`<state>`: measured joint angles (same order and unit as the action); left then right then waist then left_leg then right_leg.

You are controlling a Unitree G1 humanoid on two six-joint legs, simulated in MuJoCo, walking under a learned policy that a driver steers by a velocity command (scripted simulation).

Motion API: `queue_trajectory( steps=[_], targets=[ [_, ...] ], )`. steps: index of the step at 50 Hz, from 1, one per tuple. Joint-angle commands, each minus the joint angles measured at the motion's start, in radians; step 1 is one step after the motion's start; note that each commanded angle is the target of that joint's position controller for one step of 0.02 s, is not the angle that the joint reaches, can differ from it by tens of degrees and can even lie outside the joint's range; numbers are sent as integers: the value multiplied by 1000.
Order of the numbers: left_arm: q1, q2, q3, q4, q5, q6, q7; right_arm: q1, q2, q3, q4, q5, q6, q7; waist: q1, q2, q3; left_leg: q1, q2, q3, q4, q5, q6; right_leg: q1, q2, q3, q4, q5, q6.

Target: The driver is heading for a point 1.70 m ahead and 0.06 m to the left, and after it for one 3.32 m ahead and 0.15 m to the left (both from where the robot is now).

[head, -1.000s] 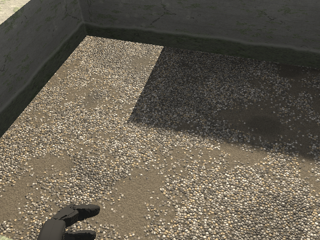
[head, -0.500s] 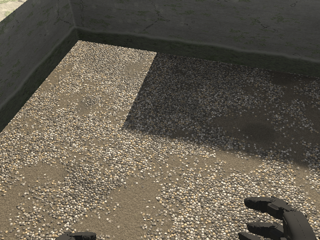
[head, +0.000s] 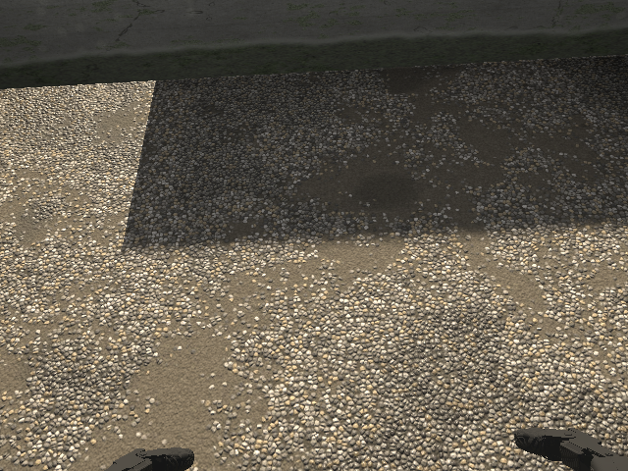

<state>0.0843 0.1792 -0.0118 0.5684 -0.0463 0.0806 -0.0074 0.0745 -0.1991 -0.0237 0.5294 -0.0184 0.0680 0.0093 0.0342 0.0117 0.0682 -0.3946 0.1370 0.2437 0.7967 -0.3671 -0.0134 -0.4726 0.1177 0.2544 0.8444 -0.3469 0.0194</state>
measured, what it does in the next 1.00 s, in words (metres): steps on the spot: left foot, then right foot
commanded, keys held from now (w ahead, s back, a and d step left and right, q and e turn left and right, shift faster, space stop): w+e+shift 0.12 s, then w+shift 0.20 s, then w+q+shift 0.68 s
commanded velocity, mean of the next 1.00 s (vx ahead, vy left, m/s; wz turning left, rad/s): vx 1.00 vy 0.00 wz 0.12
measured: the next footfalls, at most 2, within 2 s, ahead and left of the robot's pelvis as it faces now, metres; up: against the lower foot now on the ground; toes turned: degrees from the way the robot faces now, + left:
left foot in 0.58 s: +0.02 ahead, +0.04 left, +0.00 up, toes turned -12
right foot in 0.78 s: +0.07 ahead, -0.18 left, +0.00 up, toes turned -2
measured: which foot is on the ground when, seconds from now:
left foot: down 0.00-0.18, up 0.20-0.56, down 0.58-0.80, up 0.82-1.00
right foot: down 0.00-0.60, up 0.62-0.76, down 0.78-1.00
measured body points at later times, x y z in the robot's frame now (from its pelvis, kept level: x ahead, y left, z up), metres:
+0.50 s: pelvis -0.02 -0.06 +0.01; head -0.03 -0.06 +0.46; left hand +0.26 +0.06 -0.02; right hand +0.11 -0.33 -0.06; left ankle +0.01 +0.07 -0.65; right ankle +0.06 -0.11 -0.70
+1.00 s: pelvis -0.02 -0.09 +0.02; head +0.00 -0.08 +0.47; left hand +0.12 +0.17 -0.07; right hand +0.27 -0.29 +0.00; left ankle +0.00 +0.04 -0.66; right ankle +0.03 -0.18 -0.70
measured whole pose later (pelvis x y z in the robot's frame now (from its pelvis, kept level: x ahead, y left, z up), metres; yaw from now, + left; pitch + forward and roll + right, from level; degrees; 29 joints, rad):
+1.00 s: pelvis -0.02 -0.09 +0.02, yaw +6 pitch +0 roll +0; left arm 0.16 0.23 0.00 0.61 0.05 -0.03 0.02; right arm -0.03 -0.26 -0.05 0.47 0.01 0.04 0.02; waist 0.03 -0.01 0.04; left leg -0.55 -0.02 -0.05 1.00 -0.37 0.02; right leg -0.39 -0.04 -0.14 0.67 -0.29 -0.03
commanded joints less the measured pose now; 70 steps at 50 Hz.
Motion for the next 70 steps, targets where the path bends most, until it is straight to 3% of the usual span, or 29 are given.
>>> queue_trajectory(
  steps=[1,2,3,5,7,9,10,11,12,15,23,28,29,30,31,32,34,39,41,42,43,45,49,55,57,59,61,64,70],
  targets=[
    [-174,134,52,-136,-10,-48,4,43,-150,-54,-66,-10,-19,-5,-84,45,-184,507,111,-171,-193,-155,32,-454,5,-84,-162,33,-77],
    [-198,108,48,-143,-7,-55,8,51,-187,-71,-38,-16,-25,-15,-99,195,-190,500,272,-258,-303,-196,66,-475,-21,-164,29,4,-76],
    [-256,117,53,-155,24,-50,6,58,-193,-73,-27,-20,-34,-34,-138,212,-159,349,370,-297,-395,-238,87,-397,-88,-205,144,-21,-69],
    [-211,109,57,-159,25,-40,-14,-15,-181,-59,-7,-16,-57,-42,-62,157,-108,146,353,-216,-418,-244,57,-240,-141,-239,164,12,-65],
    [42,85,58,-83,4,-37,-29,-137,-151,-49,-12,16,-63,-37,86,95,-153,-52,223,-35,-313,-292,-17,108,-149,-257,48,111,-105],
    [231,84,49,12,14,-19,-32,-201,-42,-15,-52,16,-21,-27,157,-247,-60,-191,1,38,207,-385,-36,118,-50,-191,-120,23,-163],
    [167,174,53,-33,2,-8,-15,-260,-2,0,-154,10,0,-18,146,-460,-23,-437,-143,-90,448,-444,-74,131,-113,169,-293,42,-226],
    [90,224,57,-91,9,-5,12,-286,-20,-10,-174,6,0,-18,126,-390,-112,-519,-183,-262,602,-336,-111,165,-226,411,-425,-127,-246],
    [-28,198,49,-144,40,-9,40,-221,-10,-16,-173,19,-17,-39,52,-286,-226,-521,-172,-334,688,-159,-116,207,-279,461,-479,-312,-242],
    [-119,117,25,-170,44,-29,69,-78,-29,-16,-113,-3,-35,-40,-50,-129,-279,-397,-148,-343,719,30,-116,105,-264,376,-432,-280,-122],
    [-59,134,18,-144,54,-67,52,-35,-43,-4,-92,56,-4,-18,-4,-77,-185,-112,-185,-345,252,33,-35,88,-275,97,-518,-124,-19],
    [-152,124,29,-150,38,-55,28,158,-63,1,-14,41,7,18,-59,-129,-110,270,-213,-140,-165,1,94,30,-192,-131,-620,-43,90],
    [-209,89,22,-159,39,-51,28,238,-32,12,21,23,9,21,-99,-81,-85,357,-229,-130,-251,26,127,-7,-111,-237,-506,-23,142],
    [-248,24,8,-165,29,-44,28,252,-9,25,24,12,5,22,-116,76,-36,321,-140,-329,-296,-7,194,-91,-8,-337,-132,18,141],
    [-214,62,7,-207,18,-50,23,74,-106,7,-26,37,-7,13,-31,272,31,237,59,-704,-285,135,265,-328,-26,-292,54,-43,82],
    [-281,123,22,-238,50,-73,18,-9,-208,-36,-84,38,-21,-5,-70,255,-17,151,146,-912,-446,-117,310,-365,-79,-205,100,30,72],
    [-298,127,26,-232,45,-106,6,-133,-206,-31,-123,24,-49,-27,-9,78,-93,18,74,-822,-469,-98,226,-133,-117,-159,89,124,60],
    [-154,50,13,-157,51,-80,22,-79,-131,-27,-96,47,-68,7,-19,34,-163,19,-120,-563,-315,123,153,302,-90,-295,-268,165,50],
    [-64,128,42,-126,83,-90,26,-39,-63,-15,-115,66,-66,4,17,-253,-243,-199,-217,-417,-76,-52,87,524,-275,-66,-322,131,-9],
    [-6,185,61,-111,87,-92,26,-80,-84,-22,-125,63,-65,-2,62,-304,-219,-308,-226,-362,38,-102,80,519,-367,99,-431,-37,-48],
    [15,192,62,-104,93,-102,30,-131,-129,-45,-136,59,-65,-6,63,-218,-180,-354,-205,-361,136,-102,73,471,-421,180,-468,-110,-76],
    [5,163,47,-81,102,-119,36,-165,-96,-37,-150,44,-62,0,20,-124,-164,-364,-154,-370,227,-57,60,388,-450,158,-458,-100,-97],
    [-13,154,39,-48,99,-144,30,-179,-78,-20,-157,23,-30,14,-11,-152,-164,-251,-112,-306,250,18,22,233,-422,-48,-456,-43,-85],
    [-24,200,65,-18,67,-135,23,-174,-80,-7,-139,38,-7,36,-30,-90,-155,81,-106,-154,-16,142,38,57,-402,-291,-421,-121,-58],
    [14,113,48,-14,61,-121,26,-58,-59,-2,-87,22,-6,37,-50,68,-181,193,-137,-171,-54,139,72,37,-300,-432,-150,-37,-1],
    [-131,110,45,-134,75,-98,26,3,-166,-29,-88,56,11,16,-155,356,-132,219,1,-634,-292,165,219,-287,-110,-426,173,-183,93],
    [-116,116,53,-142,67,-97,29,-83,-148,-17,-127,24,8,-19,-101,228,-190,206,68,-694,-308,318,273,-326,-130,-280,347,-172,125],
    [0,62,31,-109,65,-94,37,-200,-81,10,-144,6,-39,-27,-6,131,-279,53,-5,-571,-257,367,203,-87,-156,-267,283,-85,99],
    [21,24,9,-86,56,-89,20,-202,-76,9,-127,53,-65,-10,8,4,-253,-53,-55,-567,-259,193,136,299,-152,-322,-175,137,0]
  ],
)
Velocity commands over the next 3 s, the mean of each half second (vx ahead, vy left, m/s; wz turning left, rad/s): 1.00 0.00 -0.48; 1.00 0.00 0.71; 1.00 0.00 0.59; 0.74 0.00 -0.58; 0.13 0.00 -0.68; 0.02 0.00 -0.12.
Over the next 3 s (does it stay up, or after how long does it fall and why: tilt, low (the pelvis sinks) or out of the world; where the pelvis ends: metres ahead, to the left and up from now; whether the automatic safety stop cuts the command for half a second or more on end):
stays up -0.05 -0.06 0.03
